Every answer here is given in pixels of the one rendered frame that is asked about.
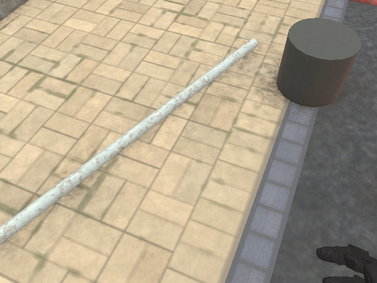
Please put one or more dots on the right robot hand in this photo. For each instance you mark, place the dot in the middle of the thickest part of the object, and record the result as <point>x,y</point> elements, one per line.
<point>354,258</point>

